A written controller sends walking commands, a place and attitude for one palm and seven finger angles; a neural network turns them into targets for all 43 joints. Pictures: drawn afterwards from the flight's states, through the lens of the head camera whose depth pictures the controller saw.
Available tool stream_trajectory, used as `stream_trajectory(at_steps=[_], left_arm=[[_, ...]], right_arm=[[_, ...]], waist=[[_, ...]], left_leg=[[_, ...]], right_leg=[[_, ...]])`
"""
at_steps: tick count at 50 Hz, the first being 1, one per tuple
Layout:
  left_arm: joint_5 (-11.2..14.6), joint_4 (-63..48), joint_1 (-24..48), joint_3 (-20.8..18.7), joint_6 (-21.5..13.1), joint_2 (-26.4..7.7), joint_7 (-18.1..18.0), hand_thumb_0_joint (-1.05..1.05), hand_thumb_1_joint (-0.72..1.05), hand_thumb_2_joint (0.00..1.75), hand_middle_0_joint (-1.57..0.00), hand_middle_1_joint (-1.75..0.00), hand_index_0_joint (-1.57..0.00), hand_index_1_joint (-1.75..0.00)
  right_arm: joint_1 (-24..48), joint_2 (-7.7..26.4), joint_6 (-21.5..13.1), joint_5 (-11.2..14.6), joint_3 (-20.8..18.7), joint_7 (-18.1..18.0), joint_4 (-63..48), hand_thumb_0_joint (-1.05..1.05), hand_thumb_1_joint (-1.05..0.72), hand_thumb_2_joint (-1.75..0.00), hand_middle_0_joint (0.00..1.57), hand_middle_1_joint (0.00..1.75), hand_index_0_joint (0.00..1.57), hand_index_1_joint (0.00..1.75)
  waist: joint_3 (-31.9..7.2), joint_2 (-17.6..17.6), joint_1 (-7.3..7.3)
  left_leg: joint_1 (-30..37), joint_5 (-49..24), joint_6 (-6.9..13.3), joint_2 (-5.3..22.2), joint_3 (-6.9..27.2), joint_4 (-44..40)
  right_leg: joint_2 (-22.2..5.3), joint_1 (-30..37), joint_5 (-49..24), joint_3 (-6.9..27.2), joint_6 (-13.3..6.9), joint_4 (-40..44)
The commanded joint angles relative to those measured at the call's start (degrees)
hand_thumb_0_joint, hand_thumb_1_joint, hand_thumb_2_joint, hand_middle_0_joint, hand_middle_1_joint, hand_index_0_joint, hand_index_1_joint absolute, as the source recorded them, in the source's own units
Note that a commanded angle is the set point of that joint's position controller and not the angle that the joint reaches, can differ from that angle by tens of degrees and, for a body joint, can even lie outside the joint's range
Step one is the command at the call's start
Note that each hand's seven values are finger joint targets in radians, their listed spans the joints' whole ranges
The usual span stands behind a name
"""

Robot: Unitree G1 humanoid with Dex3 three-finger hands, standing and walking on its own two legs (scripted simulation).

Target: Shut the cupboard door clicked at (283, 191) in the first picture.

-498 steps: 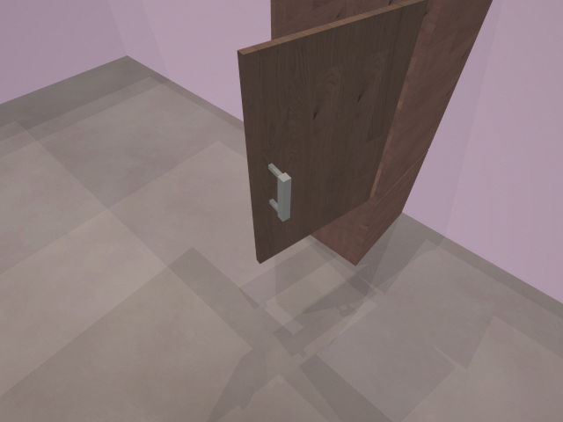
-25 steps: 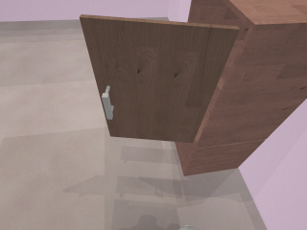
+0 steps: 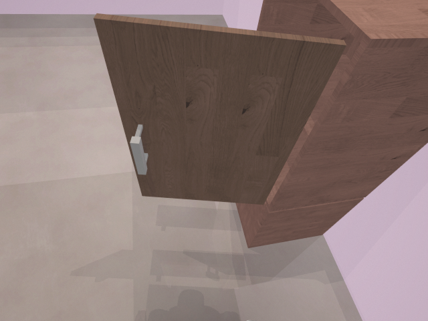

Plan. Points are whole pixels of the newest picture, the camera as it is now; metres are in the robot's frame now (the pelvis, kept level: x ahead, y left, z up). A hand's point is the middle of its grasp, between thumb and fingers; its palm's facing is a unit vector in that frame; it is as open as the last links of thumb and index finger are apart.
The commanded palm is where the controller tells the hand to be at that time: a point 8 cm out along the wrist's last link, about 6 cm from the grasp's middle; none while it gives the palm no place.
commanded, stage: come to a stop and stand still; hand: left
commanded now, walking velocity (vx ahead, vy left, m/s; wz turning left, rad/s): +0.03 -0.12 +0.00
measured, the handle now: (141, 150) +0.49 +0.21 -0.05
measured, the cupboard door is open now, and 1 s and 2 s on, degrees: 77 77 77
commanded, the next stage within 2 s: look again from close up in 1.20 s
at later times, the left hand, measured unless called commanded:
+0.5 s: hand out of the picture -0.01 +0.15 -0.17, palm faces +0.02 -0.98 -0.21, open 7.4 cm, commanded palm none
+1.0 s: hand out of the picture -0.04 +0.09 -0.17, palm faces +0.07 -0.99 -0.15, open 7.4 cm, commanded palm none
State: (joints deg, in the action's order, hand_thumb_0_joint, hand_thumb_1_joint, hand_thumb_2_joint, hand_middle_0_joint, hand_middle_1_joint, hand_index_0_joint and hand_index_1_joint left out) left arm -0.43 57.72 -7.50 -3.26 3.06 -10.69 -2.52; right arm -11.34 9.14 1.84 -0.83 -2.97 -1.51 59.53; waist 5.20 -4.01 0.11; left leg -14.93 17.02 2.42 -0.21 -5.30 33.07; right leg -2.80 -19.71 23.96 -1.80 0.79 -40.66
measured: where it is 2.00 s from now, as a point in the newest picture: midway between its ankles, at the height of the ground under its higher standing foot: outside the picture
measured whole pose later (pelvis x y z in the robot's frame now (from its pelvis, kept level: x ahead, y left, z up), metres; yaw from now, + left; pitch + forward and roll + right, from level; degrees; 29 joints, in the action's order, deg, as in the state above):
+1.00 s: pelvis -0.02 -0.06 +0.01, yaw +1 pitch -1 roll +0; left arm 0.0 65.0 -17.2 -0.7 0.1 -6.5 -2.3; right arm -15.3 6.3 0.3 -0.5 -1.3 -2.0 66.9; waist 3.3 -1.4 -0.1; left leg -12.5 11.7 -2.5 3.6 -2.8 25.8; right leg 1.2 -3.2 19.6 -2.9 -2.3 -23.9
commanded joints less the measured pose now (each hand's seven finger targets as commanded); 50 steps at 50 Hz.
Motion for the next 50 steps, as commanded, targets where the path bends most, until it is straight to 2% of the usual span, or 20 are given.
stream_trajectory(at_steps=[1,2,4,7,8,11,12,14,16,17,18,19,20,21,22,25,28,34,37,50], left_arm=[[-0.43,-2.01,-3.55,-1.23,0.12,-3.84,0.35,0.00,0.90,0.90,-0.20,-0.30,-0.20,-0.30],[-0.54,-1.45,-4.47,-1.03,-0.24,-3.67,0.63,0.00,0.90,0.90,-0.20,-0.30,-0.20,-0.30],[-0.27,-0.65,-5.48,-0.73,-0.58,-3.38,0.83,0.00,0.90,0.90,-0.20,-0.30,-0.20,-0.30],[-0.37,-0.90,-3.64,-0.26,-0.86,-3.50,1.04,0.00,0.90,0.90,-0.20,-0.30,-0.20,-0.30],[-0.26,-1.13,-3.47,-0.17,-0.80,-3.35,1.14,0.00,0.90,0.90,-0.20,-0.30,-0.20,-0.30],[-0.35,-1.23,-3.44,0.04,-0.73,-3.04,1.36,0.00,0.90,0.90,-0.20,-0.30,-0.20,-0.30],[-0.35,-1.23,-2.96,0.28,-0.93,-2.81,1.38,0.00,0.90,0.90,-0.20,-0.30,-0.20,-0.30],[-0.18,-0.11,-6.38,0.30,-1.13,-2.63,1.35,0.00,0.90,0.90,-0.20,-0.30,-0.20,-0.30],[-0.33,1.33,-9.82,0.32,-1.50,-2.82,1.17,0.00,0.90,0.90,-0.20,-0.30,-0.20,-0.30],[-0.49,1.72,-10.38,0.37,-2.01,-3.79,0.92,0.00,0.90,0.90,-0.20,-0.30,-0.20,-0.30],[-0.67,1.76,-10.04,0.27,-2.39,-5.78,0.71,0.00,0.90,0.90,-0.20,-0.30,-0.20,-0.30],[-0.46,1.43,-8.51,0.54,-2.58,-7.47,0.70,0.00,0.90,0.90,-0.20,-0.30,-0.20,-0.30],[-0.42,1.39,-7.41,0.80,-2.60,-7.95,0.79,0.00,0.90,0.90,-0.20,-0.30,-0.20,-0.30],[-0.22,1.91,-7.18,0.96,-3.41,-6.85,0.68,0.00,0.90,0.90,-0.20,-0.30,-0.20,-0.30],[-0.15,2.32,-6.95,1.32,-3.64,-5.83,0.60,0.00,0.90,0.90,-0.20,-0.30,-0.20,-0.30],[0.17,2.92,-7.85,1.54,-3.79,-4.83,0.46,0.00,0.90,0.90,-0.20,-0.30,-0.20,-0.30],[0.27,3.93,-9.33,1.65,-3.54,-4.05,0.33,0.00,0.90,0.90,-0.20,-0.30,-0.20,-0.30],[0.35,5.03,-10.81,1.76,-3.52,-3.08,0.28,0.00,0.90,0.90,-0.20,-0.30,-0.20,-0.30],[0.30,5.35,-11.67,1.82,-3.71,-2.63,0.22,0.00,0.90,0.90,-0.20,-0.30,-0.20,-0.30],[0.12,6.19,-14.12,1.67,-3.99,-1.53,-0.04,0.00,0.90,0.90,-0.20,-0.30,-0.20,-0.30]], right_arm=[[-1.64,8.18,-1.37,-0.99,-0.36,-1.83,-3.73,0.00,-0.90,-0.90,0.20,0.30,0.20,0.30],[-1.20,7.29,-1.84,-0.83,0.04,-1.93,-3.84,0.00,-0.90,-0.90,0.20,0.30,0.20,0.30],[-2.19,7.95,-2.24,-0.57,0.06,-1.90,-3.16,0.00,-0.90,-0.90,0.20,0.30,0.20,0.30],[-5.04,7.83,-2.25,-0.50,-0.27,-1.95,-1.76,0.00,-0.90,-0.90,0.20,0.30,0.20,0.30],[-5.75,8.98,-2.15,-0.53,-0.56,-1.83,-1.49,0.00,-0.90,-0.90,0.20,0.30,0.20,0.30],[-6.83,10.61,-1.76,-0.64,-1.47,-1.67,-0.68,0.00,-0.90,-0.90,0.20,0.30,0.20,0.30],[-6.65,9.86,-1.80,-0.65,-1.31,-1.60,-0.41,0.00,-0.90,-0.90,0.20,0.30,0.20,0.30],[-4.94,10.65,-1.71,-0.52,-1.43,-1.27,-0.39,0.00,-0.90,-0.90,0.20,0.30,0.20,0.30],[-3.75,10.19,-1.58,-0.04,-1.47,-1.08,-0.35,0.00,-0.90,-0.90,0.20,0.30,0.20,0.30],[-3.49,8.21,-1.61,0.29,-1.12,-0.83,-0.16,0.00,-0.90,-0.90,0.20,0.30,0.20,0.30],[-3.22,6.40,-1.47,0.52,-0.82,-0.51,-0.43,0.00,-0.90,-0.90,0.20,0.30,0.20,0.30],[-3.03,4.66,-1.15,0.49,-0.15,0.01,-0.47,0.00,-0.90,-0.90,0.20,0.30,0.20,0.30],[-2.79,3.88,-1.13,0.23,0.14,0.42,-0.33,0.00,-0.90,-0.90,0.20,0.30,0.20,0.30],[-3.47,3.69,-1.06,-0.29,0.34,0.31,0.69,0.00,-0.90,-0.90,0.20,0.30,0.20,0.30],[-4.40,3.96,-1.14,-0.23,0.24,0.31,1.50,0.00,-0.90,-0.90,0.20,0.30,0.20,0.30],[-6.02,4.77,-1.67,-0.07,0.40,0.06,3.75,0.00,-0.90,-0.90,0.20,0.30,0.20,0.30],[-6.21,4.37,-1.65,0.02,0.68,-0.24,5.03,0.00,-0.90,-0.90,0.20,0.30,0.20,0.30],[-7.44,3.22,-1.40,-0.09,0.93,-0.51,6.17,0.00,-0.90,-0.90,0.20,0.30,0.20,0.30],[-8.03,2.95,-1.53,-0.02,0.99,-0.65,6.32,0.00,-0.90,-0.90,0.20,0.30,0.20,0.30],[-7.54,2.65,-2.03,0.13,0.99,-1.21,6.07,0.00,-0.90,-0.90,0.20,0.30,0.20,0.30]], waist=[[-2.14,12.00,0.70],[-2.56,10.35,1.06],[-6.21,11.19,0.58],[-5.83,10.41,-1.52],[-6.90,10.28,-1.94],[-8.28,11.91,-3.01],[-6.79,12.30,-2.99],[-8.23,12.56,-1.60],[-8.25,10.53,-0.06],[-6.25,7.54,0.16],[-4.07,1.77,-0.44],[-2.96,-1.66,-1.29],[-2.40,0.16,-1.81],[-2.68,-5.92,-1.71],[-2.27,-7.02,-1.71],[-2.68,0.28,-1.51],[-0.59,3.45,-0.92],[1.31,3.46,-0.73],[0.56,2.16,-0.62],[-0.59,3.05,-0.42]], left_leg=[[-1.38,-23.52,7.85,17.18,16.28,-16.85],[0.78,-25.77,7.65,16.36,14.89,-15.94],[6.85,-27.35,7.04,15.67,12.96,-15.78],[10.09,-30.52,7.45,16.73,13.83,-15.17],[11.38,-31.04,7.47,17.16,14.05,-15.25],[13.55,-28.91,7.59,17.72,14.87,-14.64],[11.69,-28.86,7.66,17.13,15.01,-14.44],[10.24,-24.79,6.58,15.81,13.94,-13.94],[5.76,-16.13,4.07,13.45,12.22,-12.60],[2.11,-11.91,2.00,10.54,10.73,-10.81],[-1.13,-4.74,-0.88,6.69,7.03,-8.75],[1.24,-0.39,-2.68,3.21,4.19,-7.58],[4.35,-4.50,-2.89,1.87,3.91,-7.32],[4.94,-6.48,-2.87,2.45,3.83,-6.65],[5.30,-7.21,-2.73,3.00,3.85,-6.92],[7.13,-13.37,-2.60,5.11,5.00,-8.38],[5.93,-13.41,-2.51,5.77,5.46,-9.03],[5.61,-11.35,-2.95,5.55,5.27,-9.60],[6.19,-12.18,-2.92,5.86,5.04,-9.50],[6.87,-16.35,-2.82,6.28,4.73,-8.56]], right_leg=[[1.46,-3.57,4.59,6.38,-0.45,-19.07],[1.25,-4.08,3.32,5.74,-0.25,-18.40],[1.12,-3.82,1.74,4.99,0.67,-15.42],[0.68,-3.49,2.77,3.72,0.75,-9.69],[0.73,-2.79,3.40,3.19,0.88,-8.03],[0.69,-1.38,4.51,1.59,0.64,-3.94],[0.74,0.02,4.83,1.30,0.16,-1.05],[1.28,4.31,1.00,-0.15,-0.16,5.59],[1.32,10.73,-7.90,-1.28,-0.52,15.44],[0.00,13.49,-11.76,1.17,-1.20,21.47],[-5.10,12.36,-11.53,7.35,-3.07,24.11],[-9.56,6.73,-7.50,9.81,-5.16,26.34],[-9.58,3.29,-9.67,9.07,-5.42,25.34],[-7.44,3.95,-13.81,8.74,-5.21,24.56],[-6.85,4.47,-15.27,7.03,-4.93,24.24],[-4.93,5.89,-16.98,5.18,-3.54,21.84],[-3.98,6.71,-14.84,4.96,-3.23,22.46],[-3.99,6.37,-11.70,5.24,-3.51,24.25],[-3.82,7.38,-13.68,4.81,-3.46,24.44],[-3.77,10.14,-24.11,3.98,-3.09,22.18]])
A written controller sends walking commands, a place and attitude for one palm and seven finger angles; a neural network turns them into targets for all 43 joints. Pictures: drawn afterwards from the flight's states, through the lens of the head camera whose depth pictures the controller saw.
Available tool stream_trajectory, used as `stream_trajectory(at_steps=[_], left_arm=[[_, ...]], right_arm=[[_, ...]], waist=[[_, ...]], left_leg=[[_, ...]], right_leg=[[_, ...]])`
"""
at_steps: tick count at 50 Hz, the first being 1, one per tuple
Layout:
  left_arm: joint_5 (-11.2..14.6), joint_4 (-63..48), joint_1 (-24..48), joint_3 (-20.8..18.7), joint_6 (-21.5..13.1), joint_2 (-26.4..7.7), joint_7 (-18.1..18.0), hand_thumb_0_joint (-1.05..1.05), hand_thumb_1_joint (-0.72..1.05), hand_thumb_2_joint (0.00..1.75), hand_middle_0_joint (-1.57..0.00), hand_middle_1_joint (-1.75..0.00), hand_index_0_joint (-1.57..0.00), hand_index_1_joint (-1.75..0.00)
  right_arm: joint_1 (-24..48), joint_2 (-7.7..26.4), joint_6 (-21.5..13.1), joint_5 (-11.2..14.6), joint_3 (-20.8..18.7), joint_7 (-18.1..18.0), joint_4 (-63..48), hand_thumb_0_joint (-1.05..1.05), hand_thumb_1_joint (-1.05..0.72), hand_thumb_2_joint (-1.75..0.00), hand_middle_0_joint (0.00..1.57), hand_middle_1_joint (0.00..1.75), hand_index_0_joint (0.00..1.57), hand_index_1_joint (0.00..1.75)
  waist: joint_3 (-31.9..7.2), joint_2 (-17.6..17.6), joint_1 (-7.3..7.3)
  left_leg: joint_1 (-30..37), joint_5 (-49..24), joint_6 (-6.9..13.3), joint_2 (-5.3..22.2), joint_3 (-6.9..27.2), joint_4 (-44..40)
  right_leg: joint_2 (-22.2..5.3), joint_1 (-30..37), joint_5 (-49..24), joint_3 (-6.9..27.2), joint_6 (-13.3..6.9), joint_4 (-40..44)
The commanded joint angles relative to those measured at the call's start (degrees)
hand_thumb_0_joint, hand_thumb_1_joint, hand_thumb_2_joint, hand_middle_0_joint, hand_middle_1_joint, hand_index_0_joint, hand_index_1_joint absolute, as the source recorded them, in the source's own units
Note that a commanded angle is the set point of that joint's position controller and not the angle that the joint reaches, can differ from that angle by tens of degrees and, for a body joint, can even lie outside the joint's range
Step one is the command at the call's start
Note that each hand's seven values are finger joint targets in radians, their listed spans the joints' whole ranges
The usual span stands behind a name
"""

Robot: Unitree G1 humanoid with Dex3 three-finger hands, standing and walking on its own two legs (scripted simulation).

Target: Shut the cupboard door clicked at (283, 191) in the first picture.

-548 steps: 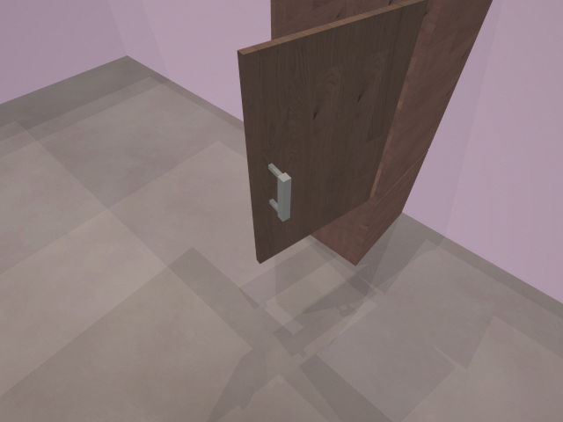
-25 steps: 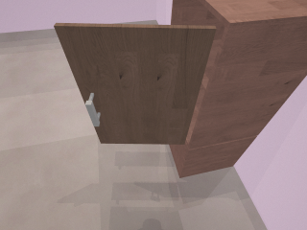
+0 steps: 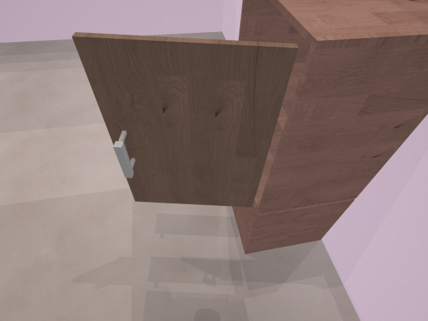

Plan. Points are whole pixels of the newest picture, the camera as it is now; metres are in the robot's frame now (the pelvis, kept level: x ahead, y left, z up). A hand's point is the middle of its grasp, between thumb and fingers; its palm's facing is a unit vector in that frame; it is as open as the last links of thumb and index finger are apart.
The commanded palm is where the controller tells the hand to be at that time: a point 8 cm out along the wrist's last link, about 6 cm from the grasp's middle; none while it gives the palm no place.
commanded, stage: come to a stop and stand still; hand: left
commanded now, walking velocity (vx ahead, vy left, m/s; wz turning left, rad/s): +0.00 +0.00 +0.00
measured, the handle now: (126, 154) +0.51 +0.27 -0.06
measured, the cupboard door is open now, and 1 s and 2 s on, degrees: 77 77 77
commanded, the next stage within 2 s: look again from close up in 0.20 s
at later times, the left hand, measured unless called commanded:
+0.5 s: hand out of the picture +0.02 +0.20 -0.19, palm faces +0.00 -0.98 -0.21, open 7.4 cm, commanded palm none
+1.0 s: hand out of the picture -0.04 +0.25 -0.18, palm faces -0.04 -0.97 -0.22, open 7.4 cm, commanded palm none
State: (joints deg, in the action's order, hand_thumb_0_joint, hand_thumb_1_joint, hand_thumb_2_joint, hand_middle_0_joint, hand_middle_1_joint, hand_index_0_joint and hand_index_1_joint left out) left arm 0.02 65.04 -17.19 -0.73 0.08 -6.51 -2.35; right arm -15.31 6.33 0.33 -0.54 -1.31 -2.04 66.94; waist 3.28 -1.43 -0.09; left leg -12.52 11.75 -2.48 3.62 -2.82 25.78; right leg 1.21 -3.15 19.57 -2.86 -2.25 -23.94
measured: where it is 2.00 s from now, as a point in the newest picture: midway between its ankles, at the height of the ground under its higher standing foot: outside the picture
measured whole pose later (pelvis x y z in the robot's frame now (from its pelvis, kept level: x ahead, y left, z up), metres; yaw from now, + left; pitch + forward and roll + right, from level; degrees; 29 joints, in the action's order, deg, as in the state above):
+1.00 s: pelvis -0.02 +0.06 +0.00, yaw -3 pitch +0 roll +0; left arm -1.1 61.1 -19.9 0.5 0.5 -12.0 -1.9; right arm -15.1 10.4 0.1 -0.6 0.0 0.0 61.2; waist 1.5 -1.6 0.7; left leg -16.5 11.1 3.6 -1.7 -5.4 27.1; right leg -2.7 -9.1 20.0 1.2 0.9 -28.4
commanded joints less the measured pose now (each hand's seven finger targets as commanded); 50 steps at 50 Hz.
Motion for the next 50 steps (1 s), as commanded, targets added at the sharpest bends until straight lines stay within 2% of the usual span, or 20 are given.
stream_trajectory(at_steps=[1,14,15,16,17,19,20,21,22,23,24,26,28,29,31,35,39,44,48,50], left_arm=[[-0.36,-1.09,-4.48,-0.83,-0.99,-5.59,-0.23,0.00,0.90,0.90,-0.20,-0.30,-0.20,-0.30],[-0.43,-1.30,-4.27,-0.77,-0.97,-6.48,-0.18,0.00,0.90,0.90,-0.20,-0.30,-0.20,-0.30],[-1.76,-0.69,-10.01,-0.65,-3.38,-8.16,-2.53,0.00,0.90,0.90,-0.20,-0.30,-0.20,-0.30],[-1.88,-3.63,-7.07,-1.41,-3.94,-10.87,-2.27,0.00,0.90,0.90,-0.20,-0.30,-0.20,-0.30],[-1.99,-5.19,-5.69,-1.69,-4.42,-11.62,-2.09,0.00,0.90,0.90,-0.20,-0.30,-0.20,-0.30],[-1.25,-6.84,-4.84,-1.28,-4.42,-10.67,-1.86,0.00,0.90,0.90,-0.20,-0.30,-0.20,-0.30],[-0.81,-7.54,-5.13,-1.13,-3.99,-9.77,-1.81,0.00,0.90,0.90,-0.20,-0.30,-0.20,-0.30],[-0.73,-7.98,-5.63,-1.01,-3.39,-8.44,-1.80,0.00,0.90,0.90,-0.20,-0.30,-0.20,-0.30],[-0.81,-8.43,-5.34,-0.65,-2.67,-7.76,-1.73,0.00,0.90,0.90,-0.20,-0.30,-0.20,-0.30],[-0.78,-8.43,-4.73,-0.48,-1.94,-7.64,-1.61,0.00,0.90,0.90,-0.20,-0.30,-0.20,-0.30],[-0.91,-8.28,-5.43,-0.33,-1.51,-7.18,-1.41,0.00,0.90,0.90,-0.20,-0.30,-0.20,-0.30],[-1.08,-8.08,-5.34,0.00,-1.15,-8.06,-1.07,0.00,0.90,0.90,-0.20,-0.30,-0.20,-0.30],[-1.17,-8.39,-4.38,0.10,-0.94,-9.28,-0.83,0.00,0.90,0.90,-0.20,-0.30,-0.20,-0.30],[-1.00,-8.66,-3.80,0.09,-0.85,-9.38,-0.76,0.00,0.90,0.90,-0.20,-0.30,-0.20,-0.30],[-1.00,-8.95,-2.83,0.31,-0.51,-9.40,-0.46,0.00,0.90,0.90,-0.20,-0.30,-0.20,-0.30],[-1.18,-9.07,-3.56,0.24,-0.30,-10.30,-0.08,0.00,0.90,0.90,-0.20,-0.30,-0.20,-0.30],[-1.23,-8.52,-4.44,0.39,-0.53,-10.75,0.16,0.00,0.90,0.90,-0.20,-0.30,-0.20,-0.30],[-1.12,-7.19,-4.45,0.50,-1.07,-11.43,0.26,0.00,0.90,0.90,-0.20,-0.30,-0.20,-0.30],[-1.52,-5.13,-7.31,0.72,-0.67,-9.51,0.65,0.00,0.90,0.90,-0.20,-0.30,-0.20,-0.30],[-1.59,-4.54,-8.52,0.52,-0.77,-9.29,0.92,0.00,0.90,0.90,-0.20,-0.30,-0.20,-0.30]], right_arm=[[-3.60,5.57,-0.53,-0.17,-0.68,-0.71,-1.46,0.00,-0.90,-0.90,0.20,0.30,0.20,0.30],[-2.30,6.63,-0.70,-0.22,-0.45,-0.83,-2.12,0.00,-0.90,-0.90,0.20,0.30,0.20,0.30],[5.53,8.12,-1.98,0.43,-0.43,0.04,-7.27,0.00,-0.90,-0.90,0.20,0.30,0.20,0.30],[1.88,4.74,-1.68,0.13,0.01,0.58,-9.75,0.00,-0.90,-0.90,0.20,0.30,0.20,0.30],[0.40,5.10,-1.83,-0.54,-0.03,0.78,-10.15,0.00,-0.90,-0.90,0.20,0.30,0.20,0.30],[-4.61,6.63,-2.37,-0.17,-0.37,0.58,-9.83,0.00,-0.90,-0.90,0.20,0.30,0.20,0.30],[-5.73,8.24,-2.60,-0.23,-0.52,0.37,-9.71,0.00,-0.90,-0.90,0.20,0.30,0.20,0.30],[-5.25,9.19,-2.58,-0.23,-0.67,0.06,-9.95,0.00,-0.90,-0.90,0.20,0.30,0.20,0.30],[-4.70,9.51,-2.55,-0.28,-0.55,-0.11,-9.97,0.00,-0.90,-0.90,0.20,0.30,0.20,0.30],[-2.96,9.41,-2.05,-0.20,-0.21,-0.27,-10.42,0.00,-0.90,-0.90,0.20,0.30,0.20,0.30],[-1.13,9.20,-1.80,-0.14,0.07,-0.26,-11.34,0.00,-0.90,-0.90,0.20,0.30,0.20,0.30],[0.04,8.78,-1.58,-0.06,0.28,0.19,-12.38,0.00,-0.90,-0.90,0.20,0.30,0.20,0.30],[-0.51,9.15,-1.65,-0.26,0.34,0.55,-11.98,0.00,-0.90,-0.90,0.20,0.30,0.20,0.30],[-0.36,9.60,-1.51,-0.27,0.11,0.61,-11.97,0.00,-0.90,-0.90,0.20,0.30,0.20,0.30],[0.31,10.54,-1.32,-0.34,-0.11,0.84,-12.06,0.00,-0.90,-0.90,0.20,0.30,0.20,0.30],[1.00,11.99,-1.24,-0.46,-0.26,1.16,-12.19,0.00,-0.90,-0.90,0.20,0.30,0.20,0.30],[1.07,12.50,-1.29,-0.37,-0.29,1.32,-11.71,0.00,-0.90,-0.90,0.20,0.30,0.20,0.30],[0.45,12.63,-1.92,-0.07,-0.19,1.23,-10.04,0.00,-0.90,-0.90,0.20,0.30,0.20,0.30],[-0.85,11.79,-1.06,-0.33,-0.08,1.50,-8.32,0.00,-0.90,-0.90,0.20,0.30,0.20,0.30],[-0.54,11.67,-0.91,-0.41,-0.26,1.62,-8.28,0.00,-0.90,-0.90,0.20,0.30,0.20,0.30]], waist=[[1.01,-0.09,-0.36],[1.03,0.37,-0.11],[0.62,1.69,2.81],[-1.38,-1.71,-0.81],[-5.28,-2.76,-0.81],[-10.39,-7.09,-2.62],[-11.02,-5.57,-2.35],[-9.22,-1.93,-1.48],[-6.33,7.08,-1.01],[-1.77,9.86,-0.21],[0.98,8.00,0.82],[3.95,3.50,0.68],[1.34,4.58,0.13],[0.34,1.68,0.18],[2.15,2.08,0.08],[1.99,4.08,0.71],[0.42,2.65,0.84],[-1.14,1.97,0.56],[0.22,3.21,0.80],[1.74,2.78,1.24]], left_leg=[[4.67,-11.46,2.12,2.53,2.27,-1.26],[5.51,-14.66,2.23,2.50,2.27,-1.43],[2.49,-15.51,1.72,1.50,-1.65,14.32],[-6.85,6.09,2.99,-1.36,-0.06,14.54],[-7.40,8.27,3.50,-2.09,-1.38,10.81],[-1.87,-2.71,4.37,-2.99,-1.23,4.82],[2.11,-14.64,5.40,-0.73,0.58,5.55],[4.47,-22.54,6.25,1.82,2.40,7.04],[5.05,-28.76,6.93,3.40,3.83,6.53],[2.23,-27.96,7.73,4.88,6.28,4.37],[-0.77,-22.94,7.79,4.99,7.26,3.17],[-3.61,-8.92,6.39,2.70,6.62,1.44],[-1.72,-8.71,5.95,1.88,6.30,0.64],[-1.41,-5.27,6.03,2.15,6.59,0.01],[-2.52,4.63,5.94,2.35,7.78,-3.81],[-4.79,13.81,6.17,3.04,9.94,-9.09],[-3.93,14.10,6.10,2.92,9.79,-10.06],[-0.35,5.39,5.99,2.65,8.51,-8.25],[-1.71,19.09,6.56,3.17,9.08,-9.82],[-4.07,21.52,6.84,2.85,9.04,-8.99]], right_leg=[[-7.76,-6.21,-20.00,4.91,0.01,5.33],[-7.81,-4.52,-23.89,4.41,0.35,5.30],[-11.13,-9.17,-56.01,11.18,4.93,5.35],[-13.60,-0.32,-67.43,10.36,2.50,-0.46],[-13.91,4.61,-76.90,8.95,-0.25,-4.59],[-10.11,5.99,-70.44,5.61,-1.11,-11.35],[-8.71,2.46,-60.51,4.91,-0.38,-12.43],[-7.48,-2.94,-47.15,4.90,0.00,-10.96],[-6.03,-6.15,-33.59,4.11,0.29,-10.26],[-4.19,-8.47,-17.78,3.19,0.44,-7.59],[-3.48,-8.91,-9.68,3.53,0.31,-4.29],[-4.59,-10.36,-6.73,5.97,-0.49,-0.48],[-4.74,-9.49,-7.53,5.71,-0.17,-1.27],[-4.46,-9.55,-4.85,5.49,0.06,-1.05],[-4.31,-11.76,2.02,5.51,0.24,-0.11],[-4.09,-10.91,3.24,4.64,0.45,-0.84],[-4.64,-10.69,2.38,4.96,0.41,-0.04],[-5.69,-10.47,-1.94,5.58,0.59,1.32],[-4.59,-11.91,8.21,3.74,0.22,-0.66],[-4.61,-12.38,10.61,4.64,-0.44,-0.40]])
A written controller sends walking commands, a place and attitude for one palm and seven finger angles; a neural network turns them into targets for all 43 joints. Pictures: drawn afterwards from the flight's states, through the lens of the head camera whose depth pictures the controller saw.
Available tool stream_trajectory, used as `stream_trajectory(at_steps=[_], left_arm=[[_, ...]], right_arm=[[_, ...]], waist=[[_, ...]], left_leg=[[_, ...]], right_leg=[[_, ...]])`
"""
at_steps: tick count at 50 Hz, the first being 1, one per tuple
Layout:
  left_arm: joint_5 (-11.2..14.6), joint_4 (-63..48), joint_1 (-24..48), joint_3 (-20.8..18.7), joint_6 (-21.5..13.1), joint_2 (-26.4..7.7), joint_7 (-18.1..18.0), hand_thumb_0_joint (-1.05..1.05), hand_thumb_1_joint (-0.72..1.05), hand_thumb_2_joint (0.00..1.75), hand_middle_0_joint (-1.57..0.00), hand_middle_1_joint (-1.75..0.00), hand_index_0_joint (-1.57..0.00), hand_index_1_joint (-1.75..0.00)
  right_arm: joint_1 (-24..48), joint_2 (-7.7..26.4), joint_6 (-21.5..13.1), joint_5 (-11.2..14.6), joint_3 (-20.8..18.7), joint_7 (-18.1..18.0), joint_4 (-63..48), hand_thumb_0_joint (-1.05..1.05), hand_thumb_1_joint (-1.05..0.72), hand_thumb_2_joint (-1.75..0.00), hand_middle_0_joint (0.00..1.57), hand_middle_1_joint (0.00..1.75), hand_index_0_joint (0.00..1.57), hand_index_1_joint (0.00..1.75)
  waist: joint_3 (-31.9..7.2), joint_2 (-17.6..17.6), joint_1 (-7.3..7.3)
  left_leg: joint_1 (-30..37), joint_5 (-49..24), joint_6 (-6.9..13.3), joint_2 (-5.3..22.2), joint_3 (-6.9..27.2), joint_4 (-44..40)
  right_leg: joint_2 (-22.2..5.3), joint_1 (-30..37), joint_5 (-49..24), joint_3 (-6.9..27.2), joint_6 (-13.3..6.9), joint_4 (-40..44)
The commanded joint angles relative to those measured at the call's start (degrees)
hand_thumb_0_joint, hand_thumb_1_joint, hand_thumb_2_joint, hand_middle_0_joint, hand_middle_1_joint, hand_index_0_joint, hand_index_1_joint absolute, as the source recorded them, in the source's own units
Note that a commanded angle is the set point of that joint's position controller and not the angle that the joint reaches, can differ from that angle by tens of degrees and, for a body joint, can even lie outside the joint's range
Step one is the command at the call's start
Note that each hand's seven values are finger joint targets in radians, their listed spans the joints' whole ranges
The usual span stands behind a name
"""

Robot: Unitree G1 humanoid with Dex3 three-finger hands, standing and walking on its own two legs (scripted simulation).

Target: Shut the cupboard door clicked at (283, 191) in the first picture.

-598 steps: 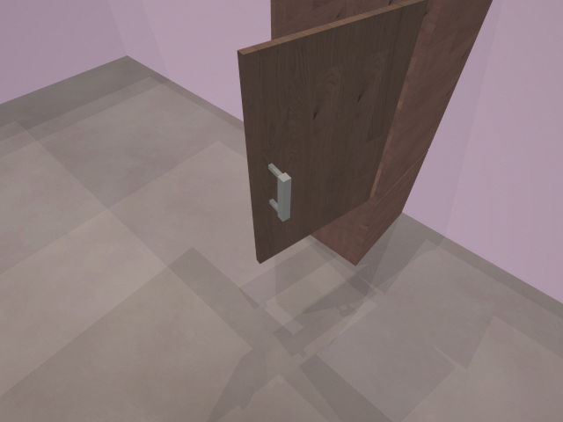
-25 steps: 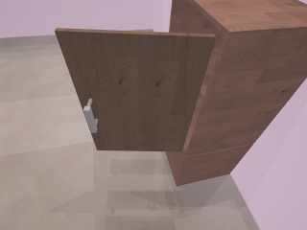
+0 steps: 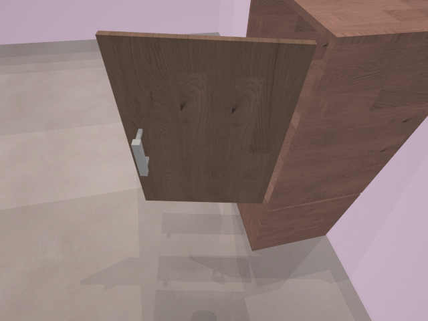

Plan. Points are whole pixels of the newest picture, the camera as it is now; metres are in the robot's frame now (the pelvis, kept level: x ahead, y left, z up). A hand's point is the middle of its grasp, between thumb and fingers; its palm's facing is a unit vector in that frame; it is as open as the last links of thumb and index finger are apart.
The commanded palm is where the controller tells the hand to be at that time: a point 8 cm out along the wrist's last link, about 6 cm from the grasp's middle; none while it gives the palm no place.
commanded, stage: shuffle to correct the standing spot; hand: left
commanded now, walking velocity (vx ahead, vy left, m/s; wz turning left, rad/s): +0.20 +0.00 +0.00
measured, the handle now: (142, 153) +0.52 +0.23 -0.05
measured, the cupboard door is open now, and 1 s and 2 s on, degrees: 77 77 77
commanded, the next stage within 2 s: come to a stop and stand still in 0.30 s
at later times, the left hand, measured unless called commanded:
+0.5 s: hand out of the picture +0.12 +0.17 -0.18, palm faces +0.04 -0.97 -0.22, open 7.3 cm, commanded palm none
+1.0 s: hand out of the picture +0.12 +0.17 -0.18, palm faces +0.06 -0.97 -0.24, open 7.4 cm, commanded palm none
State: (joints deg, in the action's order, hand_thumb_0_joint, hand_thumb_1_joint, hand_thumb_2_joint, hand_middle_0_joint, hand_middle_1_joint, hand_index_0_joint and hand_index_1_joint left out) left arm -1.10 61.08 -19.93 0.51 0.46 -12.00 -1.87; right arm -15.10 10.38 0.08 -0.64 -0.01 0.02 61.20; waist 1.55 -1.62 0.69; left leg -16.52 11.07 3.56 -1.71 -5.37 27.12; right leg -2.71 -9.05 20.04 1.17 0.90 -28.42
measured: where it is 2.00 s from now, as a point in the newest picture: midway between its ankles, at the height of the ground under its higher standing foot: outside the picture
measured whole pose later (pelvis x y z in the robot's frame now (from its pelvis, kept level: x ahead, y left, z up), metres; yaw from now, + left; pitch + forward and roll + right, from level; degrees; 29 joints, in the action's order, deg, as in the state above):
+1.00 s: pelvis +0.09 -0.02 +0.00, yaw +0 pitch +0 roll +1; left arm -1.0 56.7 -13.2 -1.4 0.8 -10.5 -2.7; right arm -7.5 8.9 0.4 -0.4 -1.4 -1.0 56.5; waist 4.3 -0.7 1.8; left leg -17.4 14.2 0.9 1.4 -6.1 31.3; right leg -0.8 -12.9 19.1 -2.3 -0.6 -32.0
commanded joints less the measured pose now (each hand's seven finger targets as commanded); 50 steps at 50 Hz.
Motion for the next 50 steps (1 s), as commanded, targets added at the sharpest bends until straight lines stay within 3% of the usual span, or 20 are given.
stream_trajectory(at_steps=[1,7,10,12,13,15,22,23,24,25,26,29,32,35,38,43,46,48,49,50], left_arm=[[-0.48,-0.34,-6.11,-0.82,-1.25,-3.73,0.53,0.00,0.90,0.90,-0.20,-0.30,-0.20,-0.30],[-0.16,0.94,-7.65,-1.89,-2.15,-5.47,0.47,0.00,0.90,0.90,-0.20,-0.30,-0.20,-0.30],[-0.17,1.32,-8.18,-2.25,-2.35,-5.26,0.31,0.00,0.90,0.90,-0.20,-0.30,-0.20,-0.30],[-0.25,0.26,-5.77,-1.90,-2.42,-3.12,0.37,0.00,0.90,0.90,-0.20,-0.30,-0.20,-0.30],[-0.23,-1.08,-3.09,-1.53,-2.68,-1.86,0.37,0.00,0.90,0.90,-0.20,-0.30,-0.20,-0.30],[-0.19,-3.46,3.39,-1.83,-2.81,-1.48,0.29,0.00,0.90,0.90,-0.20,-0.30,-0.20,-0.30],[-0.48,-2.39,-3.06,-2.22,-2.39,2.34,1.52,0.00,0.90,0.90,-0.20,-0.30,-0.20,-0.30],[-0.47,-1.21,-5.51,-2.48,-2.90,0.47,1.06,0.00,0.90,0.90,-0.20,-0.30,-0.20,-0.30],[-0.57,-0.61,-7.44,-3.07,-3.45,-3.72,0.40,0.00,0.90,0.90,-0.20,-0.30,-0.20,-0.30],[-0.01,-1.12,-7.87,-3.60,-3.19,-7.44,0.27,0.00,0.90,0.90,-0.20,-0.30,-0.20,-0.30],[-0.11,-1.80,-6.53,-3.40,-3.02,-7.41,0.17,0.00,0.90,0.90,-0.20,-0.30,-0.20,-0.30],[-0.54,-3.53,0.34,-3.14,-2.94,-5.20,-0.81,0.00,0.90,0.90,-0.20,-0.30,-0.20,-0.30],[-0.32,-5.00,2.94,-3.70,-1.75,-6.81,-1.10,0.00,0.90,0.90,-0.20,-0.30,-0.20,-0.30],[0.14,-6.36,3.96,-4.11,-0.50,-6.69,-0.87,0.00,0.90,0.90,-0.20,-0.30,-0.20,-0.30],[0.29,-7.41,3.67,-3.17,0.77,-2.35,-1.08,0.00,0.90,0.90,-0.20,-0.30,-0.20,-0.30],[0.15,-6.50,2.71,-2.90,0.76,-1.08,-0.36,0.00,0.90,0.90,-0.20,-0.30,-0.20,-0.30],[-0.03,-5.55,0.03,-2.69,-0.24,-2.14,-0.33,0.00,0.90,0.90,-0.20,-0.30,-0.20,-0.30],[-0.25,-5.82,1.46,-2.59,-1.07,-5.41,-0.43,0.00,0.90,0.90,-0.20,-0.30,-0.20,-0.30],[-0.76,-6.23,-0.73,-2.35,-1.41,-5.31,-2.45,0.00,0.90,0.90,-0.20,-0.30,-0.20,-0.30],[-0.20,-8.57,3.03,-2.68,-2.11,-7.42,-2.22,0.00,0.90,0.90,-0.20,-0.30,-0.20,-0.30]], right_arm=[[-0.67,7.39,-0.73,-0.33,-1.62,-0.41,-2.65,0.00,-0.90,-0.90,0.20,0.30,0.20,0.30],[-0.61,3.78,-2.03,-0.14,-0.99,-0.27,-2.97,0.00,-0.90,-0.90,0.20,0.30,0.20,0.30],[-1.86,3.89,-3.02,-0.08,-0.83,-0.47,-2.43,0.00,-0.90,-0.90,0.20,0.30,0.20,0.30],[-8.74,7.03,-3.44,-0.28,-1.60,-1.25,0.56,0.00,-0.90,-0.90,0.20,0.30,0.20,0.30],[-14.21,9.26,-3.52,-0.60,-2.08,-1.79,1.90,0.00,-0.90,-0.90,0.20,0.30,0.20,0.30],[-14.63,7.18,-3.32,-0.62,-1.74,-2.01,1.74,0.00,-0.90,-0.90,0.20,0.30,0.20,0.30],[-3.25,5.18,-2.84,-0.55,-1.47,-1.74,-1.32,0.00,-0.90,-0.90,0.20,0.30,0.20,0.30],[-3.55,4.03,-2.88,-0.22,-1.20,-1.64,-1.27,0.00,-0.90,-0.90,0.20,0.30,0.20,0.30],[-4.33,1.53,-2.83,0.12,-0.80,-1.37,-1.97,0.00,-0.90,-0.90,0.20,0.30,0.20,0.30],[-4.39,1.16,-2.44,-0.02,-0.91,-1.33,-3.09,0.00,-0.90,-0.90,0.20,0.30,0.20,0.30],[-2.57,0.97,-2.12,-0.21,-1.00,-1.46,-3.39,0.00,-0.90,-0.90,0.20,0.30,0.20,0.30],[-2.57,0.44,-0.80,0.40,-1.23,-1.51,-2.29,0.00,-0.90,-0.90,0.20,0.30,0.20,0.30],[-3.48,-0.82,-0.12,0.55,-1.34,-1.23,-1.91,0.00,-0.90,-0.90,0.20,0.30,0.20,0.30],[-5.96,1.74,-0.09,0.02,-2.18,-1.37,-1.85,0.00,-0.90,-0.90,0.20,0.30,0.20,0.30],[-1.69,6.61,-0.59,-0.50,-2.78,-1.81,-4.55,0.00,-0.90,-0.90,0.20,0.30,0.20,0.30],[2.65,7.40,-0.64,-0.81,-3.11,-2.28,-6.57,0.00,-0.90,-0.90,0.20,0.30,0.20,0.30],[3.37,6.53,-0.43,-0.16,-3.07,-2.06,-6.69,0.00,-0.90,-0.90,0.20,0.30,0.20,0.30],[2.62,3.85,-0.30,0.27,-2.73,-1.58,-7.06,0.00,-0.90,-0.90,0.20,0.30,0.20,0.30],[3.82,7.29,-1.07,0.57,-3.15,-1.24,-9.94,0.00,-0.90,-0.90,0.20,0.30,0.20,0.30],[1.05,5.13,-0.70,0.13,-2.90,-0.60,-9.86,0.00,-0.90,-0.90,0.20,0.30,0.20,0.30]], waist=[[4.31,2.62,0.40],[5.76,-6.52,0.07],[3.33,-3.31,-0.73],[1.41,9.33,-3.51],[0.05,17.95,-5.11],[3.82,10.51,-5.01],[1.74,4.90,2.64],[0.38,0.76,3.52],[-0.66,-9.36,3.69],[-1.52,-12.32,3.21],[-0.90,-7.08,3.35],[0.18,-8.50,0.65],[-2.82,-5.85,-0.12],[-3.01,-2.43,-1.18],[-1.95,14.91,-0.01],[-4.69,9.39,0.42],[-6.47,5.89,1.19],[-4.49,-2.58,-0.84],[-7.90,2.29,-0.85],[-10.91,0.91,-2.60]], left_leg=[[-0.69,21.59,0.74,7.67,11.16,-9.26],[-4.20,8.39,-0.86,2.44,1.89,5.40],[0.22,0.45,-0.38,3.04,1.40,5.14],[13.33,-9.85,3.78,9.94,11.61,-0.07],[19.28,-16.97,8.48,16.97,21.20,-5.27],[15.48,-19.11,13.31,22.36,24.79,-8.46],[-3.76,-0.87,5.87,11.67,10.74,-5.13],[-5.51,2.53,3.17,8.61,7.71,-0.06],[-12.38,11.86,-0.38,3.20,2.69,8.76],[-13.66,21.64,-2.41,1.65,0.22,16.55],[-12.04,23.93,-2.87,2.18,2.64,22.30],[-9.76,20.25,-3.78,4.52,4.37,22.98],[-2.93,10.18,-4.99,2.35,0.55,10.22],[8.32,-12.95,-4.20,5.09,1.02,-1.65],[5.24,-40.19,6.18,18.87,14.17,-6.91],[8.58,-36.58,7.55,17.04,11.26,-4.45],[7.62,-22.77,3.02,12.73,8.75,-0.72],[4.55,-6.59,-2.13,6.88,4.13,1.14],[8.75,-13.23,-3.35,8.03,3.55,8.17],[4.41,-2.58,-2.48,6.73,3.93,6.51]], right_leg=[[-0.94,-6.90,10.59,1.43,-3.98,4.46],[-6.60,-3.86,3.54,8.65,-6.87,9.42],[-5.58,-2.84,-9.35,5.20,-6.27,3.28],[0.54,-12.73,-8.57,-2.95,-3.67,-11.22],[3.79,-20.30,5.08,-6.99,-2.56,-22.90],[-0.30,-26.91,14.99,-2.94,-3.70,-33.59],[1.78,-0.07,-4.92,-8.34,-1.88,-3.39],[-0.58,5.19,-7.56,-4.54,-1.85,2.17],[-11.32,10.27,-11.31,9.95,-5.21,6.97],[-21.00,8.50,-18.19,19.11,-11.29,11.50],[-21.65,4.54,-25.36,19.38,-14.61,11.08],[-17.45,1.95,-50.40,8.40,-13.92,5.48],[-12.83,1.34,-48.82,2.14,-10.78,1.33],[-8.26,-5.59,-32.79,-0.76,-5.27,-4.40],[0.14,-8.42,8.45,-5.11,-0.29,-16.43],[0.15,-7.91,6.04,-3.33,-0.68,-13.19],[-0.46,-1.89,-8.23,-1.99,-0.55,2.88],[-8.38,-2.61,-24.01,6.06,-3.69,5.55],[-7.75,-2.39,-41.26,8.70,-3.53,3.07],[-7.67,1.35,-29.03,5.73,-4.77,0.61]])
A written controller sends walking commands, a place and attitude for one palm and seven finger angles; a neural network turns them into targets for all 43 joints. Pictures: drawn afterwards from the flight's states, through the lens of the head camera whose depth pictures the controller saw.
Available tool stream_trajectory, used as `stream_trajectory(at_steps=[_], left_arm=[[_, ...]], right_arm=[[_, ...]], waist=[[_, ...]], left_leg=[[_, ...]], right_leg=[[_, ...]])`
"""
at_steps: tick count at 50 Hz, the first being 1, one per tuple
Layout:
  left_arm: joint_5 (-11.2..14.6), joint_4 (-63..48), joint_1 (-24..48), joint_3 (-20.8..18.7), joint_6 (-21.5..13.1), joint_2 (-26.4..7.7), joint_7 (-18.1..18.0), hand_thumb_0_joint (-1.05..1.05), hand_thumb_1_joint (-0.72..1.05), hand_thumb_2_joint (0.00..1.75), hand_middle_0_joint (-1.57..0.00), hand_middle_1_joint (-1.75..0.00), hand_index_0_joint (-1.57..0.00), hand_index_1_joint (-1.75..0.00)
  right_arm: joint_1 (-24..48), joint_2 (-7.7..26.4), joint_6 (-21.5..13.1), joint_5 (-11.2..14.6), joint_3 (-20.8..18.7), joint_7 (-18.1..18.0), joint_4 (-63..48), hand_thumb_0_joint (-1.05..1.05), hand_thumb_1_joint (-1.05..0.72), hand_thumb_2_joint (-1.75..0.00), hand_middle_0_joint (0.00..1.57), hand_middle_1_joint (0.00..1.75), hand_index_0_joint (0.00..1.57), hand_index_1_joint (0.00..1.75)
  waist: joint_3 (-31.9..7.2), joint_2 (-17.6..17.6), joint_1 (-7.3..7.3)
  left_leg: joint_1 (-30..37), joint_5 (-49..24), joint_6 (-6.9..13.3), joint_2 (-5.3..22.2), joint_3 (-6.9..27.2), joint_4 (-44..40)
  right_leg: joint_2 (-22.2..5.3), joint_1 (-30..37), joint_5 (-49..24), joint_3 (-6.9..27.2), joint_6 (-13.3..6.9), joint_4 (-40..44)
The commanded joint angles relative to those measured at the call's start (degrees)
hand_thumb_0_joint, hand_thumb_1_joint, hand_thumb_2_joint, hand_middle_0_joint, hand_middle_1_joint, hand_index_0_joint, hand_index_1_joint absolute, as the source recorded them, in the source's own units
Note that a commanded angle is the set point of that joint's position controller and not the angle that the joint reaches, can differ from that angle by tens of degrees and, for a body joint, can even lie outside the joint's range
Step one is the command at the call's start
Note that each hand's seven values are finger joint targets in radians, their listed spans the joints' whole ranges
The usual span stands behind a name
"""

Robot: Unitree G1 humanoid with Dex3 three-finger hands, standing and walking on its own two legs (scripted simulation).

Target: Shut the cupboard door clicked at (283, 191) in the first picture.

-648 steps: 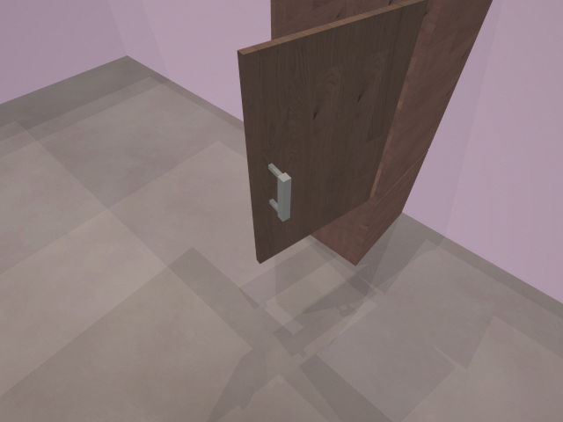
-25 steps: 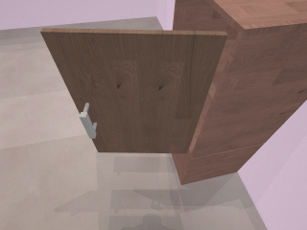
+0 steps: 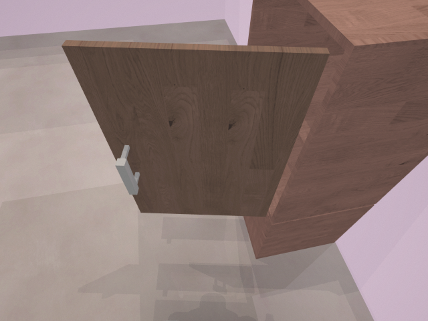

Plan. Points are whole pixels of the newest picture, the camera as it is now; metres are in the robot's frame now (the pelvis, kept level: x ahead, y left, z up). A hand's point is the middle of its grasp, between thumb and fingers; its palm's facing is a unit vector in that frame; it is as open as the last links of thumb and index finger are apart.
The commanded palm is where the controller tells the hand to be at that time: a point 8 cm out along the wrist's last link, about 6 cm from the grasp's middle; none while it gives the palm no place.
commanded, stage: come to a stop and stand still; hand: left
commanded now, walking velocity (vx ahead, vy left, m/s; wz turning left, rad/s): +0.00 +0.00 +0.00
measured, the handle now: (130, 170) +0.43 +0.25 -0.05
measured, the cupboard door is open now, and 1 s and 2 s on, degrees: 77 77 77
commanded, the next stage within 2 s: look again from close up in 0.32 s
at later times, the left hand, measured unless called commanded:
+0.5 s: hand out of the picture +0.02 +0.18 -0.16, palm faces +0.00 -0.98 -0.22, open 7.4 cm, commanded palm none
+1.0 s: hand out of the picture +0.02 +0.18 -0.17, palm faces +0.01 -0.98 -0.19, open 7.4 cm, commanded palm +0.11 +0.22 -0.07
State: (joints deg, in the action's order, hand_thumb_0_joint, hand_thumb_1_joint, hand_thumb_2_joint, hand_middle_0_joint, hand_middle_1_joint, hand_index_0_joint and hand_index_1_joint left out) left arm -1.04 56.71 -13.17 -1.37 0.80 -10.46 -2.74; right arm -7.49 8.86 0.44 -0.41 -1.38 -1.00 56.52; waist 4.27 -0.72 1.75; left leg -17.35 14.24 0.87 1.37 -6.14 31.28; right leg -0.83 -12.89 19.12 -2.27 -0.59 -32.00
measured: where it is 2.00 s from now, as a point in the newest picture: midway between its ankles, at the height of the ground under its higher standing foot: outside the picture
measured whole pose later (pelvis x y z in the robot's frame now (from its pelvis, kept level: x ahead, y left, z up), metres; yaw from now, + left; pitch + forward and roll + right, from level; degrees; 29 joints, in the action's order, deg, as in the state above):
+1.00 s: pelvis +0.02 +0.01 +0.01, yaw +0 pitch +0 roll +0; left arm -0.7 63.2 -16.6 1.0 -0.8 -9.5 -2.6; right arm -12.5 9.6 -1.1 -0.2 0.5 -1.1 63.9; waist 1.8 -1.2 0.8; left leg -12.4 13.7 0.9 1.7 -6.4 26.4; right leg -0.1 -7.0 17.6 -1.9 -0.4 -24.8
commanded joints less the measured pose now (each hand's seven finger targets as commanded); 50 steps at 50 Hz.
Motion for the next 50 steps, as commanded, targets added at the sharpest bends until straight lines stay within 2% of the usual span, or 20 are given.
stream_trajectory(at_steps=[1,2,3,6,7,8,11,14,20,22,24,27,30,33,36,40,42,48,49,50], left_arm=[[0.02,-5.14,-3.45,-0.60,-2.67,-8.10,-1.00,0.00,0.90,0.90,-0.20,-0.30,-0.20,-0.30],[-0.11,-5.29,-2.84,-0.16,-3.06,-7.27,-0.80,0.00,0.90,0.90,-0.20,-0.30,-0.20,-0.30],[-0.04,-5.29,-3.05,0.03,-3.05,-7.23,-0.61,0.00,0.90,0.90,-0.20,-0.30,-0.20,-0.30],[0.04,-5.11,-3.36,0.60,-2.46,-6.66,-0.19,0.00,0.90,0.90,-0.20,-0.30,-0.20,-0.30],[-0.10,-5.08,-3.59,0.58,-2.57,-6.67,-0.06,0.00,0.90,0.90,-0.20,-0.30,-0.20,-0.30],[0.05,-4.79,-3.80,0.68,-2.43,-6.98,0.09,0.00,0.90,0.90,-0.20,-0.30,-0.20,-0.30],[0.05,-4.40,-3.94,0.72,-2.12,-7.32,0.36,0.00,0.90,0.90,-0.20,-0.30,-0.20,-0.30],[0.18,-3.95,-4.38,0.69,-2.17,-7.39,0.51,0.00,0.90,0.90,-0.20,-0.30,-0.20,-0.30],[0.54,-1.29,-5.44,1.12,-2.51,-7.26,0.66,0.00,0.90,0.90,-0.20,-0.30,-0.20,-0.30],[0.45,-0.53,-5.48,1.16,-2.53,-7.07,0.65,0.00,0.90,0.90,-0.20,-0.30,-0.20,-0.30],[0.62,0.49,-5.67,1.28,-2.48,-6.90,0.67,0.00,0.90,0.90,-0.20,-0.30,-0.20,-0.30],[0.51,1.73,-6.27,1.30,-2.61,-6.67,0.61,0.00,0.90,0.90,-0.20,-0.30,-0.20,-0.30],[0.62,2.96,-6.34,1.49,-2.48,-6.22,0.60,0.00,0.90,0.90,-0.20,-0.30,-0.20,-0.30],[0.50,3.67,-6.64,1.54,-2.48,-5.80,0.53,0.00,0.90,0.90,-0.20,-0.30,-0.20,-0.30],[0.49,4.30,-7.00,1.51,-2.48,-5.55,0.48,0.00,0.90,0.90,-0.20,-0.30,-0.20,-0.30],[0.35,4.75,-7.06,1.55,-2.39,-5.32,0.40,0.00,0.90,0.90,-0.20,-0.30,-0.20,-0.30],[0.20,4.87,-7.30,1.53,-2.46,-5.16,0.37,0.00,0.90,0.90,-0.20,-0.30,-0.20,-0.30],[0.21,5.20,-7.27,1.45,-2.38,-5.23,0.39,0.00,0.90,0.90,-0.20,-0.30,-0.20,-0.30],[-0.63,6.40,-10.72,1.45,-3.21,-4.90,-1.75,0.00,0.90,0.90,-0.20,-0.30,-0.20,-0.30],[7.78,-88.63,37.58,-18.83,-19.41,-35.41,-2.31,0.00,0.90,0.90,-0.20,-0.30,-0.20,-0.30]], right_arm=[[-5.46,6.88,-0.70,-0.21,-1.30,0.63,-5.80,0.00,-0.90,-0.90,0.20,0.30,0.20,0.30],[-5.14,5.91,-0.82,-0.51,-0.75,0.67,-5.87,0.00,-0.90,-0.90,0.20,0.30,0.20,0.30],[-5.18,5.90,-0.79,-0.47,-0.63,0.66,-6.07,0.00,-0.90,-0.90,0.20,0.30,0.20,0.30],[-5.56,6.89,-0.53,-0.48,-0.44,0.78,-6.00,0.00,-0.90,-0.90,0.20,0.30,0.20,0.30],[-5.85,6.49,-0.73,-0.62,-0.21,0.81,-5.47,0.00,-0.90,-0.90,0.20,0.30,0.20,0.30],[-6.13,6.65,-0.66,-0.67,-0.03,0.87,-5.19,0.00,-0.90,-0.90,0.20,0.30,0.20,0.30],[-7.53,6.97,-0.61,-0.81,0.21,0.99,-4.19,0.00,-0.90,-0.90,0.20,0.30,0.20,0.30],[-8.74,6.83,-1.01,-0.90,0.59,0.89,-2.76,0.00,-0.90,-0.90,0.20,0.30,0.20,0.30],[-9.78,6.80,-1.86,-0.59,1.33,0.50,0.43,0.00,-0.90,-0.90,0.20,0.30,0.20,0.30],[-10.16,6.26,-1.91,-0.46,1.45,0.37,1.55,0.00,-0.90,-0.90,0.20,0.30,0.20,0.30],[-10.53,6.67,-2.05,-0.42,1.60,0.24,2.60,0.00,-0.90,-0.90,0.20,0.30,0.20,0.30],[-10.72,6.13,-2.23,-0.22,1.59,0.02,4.00,0.00,-0.90,-0.90,0.20,0.30,0.20,0.30],[-10.79,6.36,-2.22,-0.19,1.58,-0.13,4.98,0.00,-0.90,-0.90,0.20,0.30,0.20,0.30],[-10.45,6.06,-2.14,-0.13,1.57,-0.25,5.65,0.00,-0.90,-0.90,0.20,0.30,0.20,0.30],[-10.18,6.00,-2.25,-0.15,1.38,-0.38,6.07,0.00,-0.90,-0.90,0.20,0.30,0.20,0.30],[-9.62,6.01,-2.25,-0.13,1.28,-0.49,6.40,0.00,-0.90,-0.90,0.20,0.30,0.20,0.30],[-9.25,5.75,-2.27,-0.02,1.28,-0.54,6.45,0.00,-0.90,-0.90,0.20,0.30,0.20,0.30],[-8.21,6.52,-2.35,-0.14,1.21,-0.67,6.26,0.00,-0.90,-0.90,0.20,0.30,0.20,0.30],[-4.92,7.78,-2.44,0.32,0.74,-0.23,2.33,0.00,-0.90,-0.90,0.20,0.30,0.20,0.30],[-12.54,18.85,-13.72,1.78,-0.85,-5.37,-13.06,0.00,-0.90,-0.90,0.20,0.30,0.20,0.30]], waist=[[-11.71,-2.19,-3.18],[-9.46,0.35,-3.18],[-6.31,0.40,-3.39],[0.37,-3.01,-3.06],[1.47,-1.64,-2.91],[1.80,-1.31,-2.93],[3.11,-2.03,-2.85],[1.08,-1.15,-2.52],[-1.76,-0.20,-1.61],[-0.76,-0.49,-1.50],[-1.55,1.16,-1.55],[-2.24,0.58,-1.28],[-2.26,1.57,-1.43],[-0.64,0.76,-1.46],[-2.35,1.06,-1.41],[-1.54,1.11,-1.54],[-1.16,-0.10,-1.48],[-2.06,0.82,-1.52],[0.50,2.47,-0.75],[-25.03,5.72,-10.81]], left_leg=[[4.75,-3.89,0.53,3.45,4.48,1.44],[5.34,-4.62,0.31,2.96,3.92,-0.39],[5.75,-5.75,0.70,3.38,4.96,-1.06],[3.17,-0.18,1.20,3.83,6.29,-4.10],[2.92,-0.71,1.13,3.56,6.06,-4.96],[3.35,1.33,1.01,3.37,6.10,-5.54],[2.36,4.87,0.92,3.09,6.27,-6.95],[2.88,3.30,0.94,3.24,6.30,-8.00],[4.42,-3.47,0.85,3.96,6.20,-8.42],[4.24,-3.93,0.80,4.12,6.00,-8.93],[4.96,-5.37,0.80,4.41,6.23,-8.99],[5.61,-7.47,0.83,4.79,5.75,-9.06],[6.49,-7.93,0.83,4.95,5.79,-9.21],[6.24,-8.06,0.80,4.98,5.60,-9.30],[7.96,-9.61,0.92,5.24,5.64,-9.18],[8.50,-10.59,1.07,5.36,5.77,-9.55],[8.71,-10.90,1.19,5.36,5.69,-9.72],[10.02,-13.58,1.23,5.48,5.67,-9.65],[5.49,-18.08,-0.29,6.10,4.62,2.14],[28.56,-28.37,1.80,2.62,5.57,0.24]], right_leg=[[-8.53,2.81,-21.50,9.17,-3.75,4.64],[-8.46,1.31,-22.16,8.49,-3.99,5.41],[-7.49,-1.42,-18.61,7.51,-3.64,5.81],[-5.42,-6.17,-1.95,6.95,-2.82,9.19],[-5.60,-6.57,-1.74,7.32,-3.18,9.99],[-5.47,-7.34,1.90,7.39,-3.15,10.56],[-4.89,-8.86,9.36,7.52,-3.00,12.21],[-4.99,-6.66,7.48,7.27,-2.97,12.19],[-5.42,-1.53,-1.88,6.66,-2.57,11.81],[-5.36,-1.06,-3.23,6.37,-2.50,12.29],[-5.19,-0.16,-5.39,6.18,-2.39,11.61],[-5.29,1.53,-9.68,5.68,-2.14,11.43],[-5.17,1.43,-10.30,5.72,-2.03,11.29],[-5.13,0.92,-11.05,5.66,-1.91,11.69],[-5.18,1.48,-12.44,5.56,-1.69,11.37],[-5.15,1.10,-13.09,5.35,-1.45,11.43],[-5.19,1.19,-13.92,5.27,-1.34,11.70],[-5.38,1.76,-16.02,5.07,-1.15,11.34],[-8.13,-0.67,-31.01,8.07,0.24,11.99],[-1.15,-0.97,-36.48,-0.05,0.09,-1.24]])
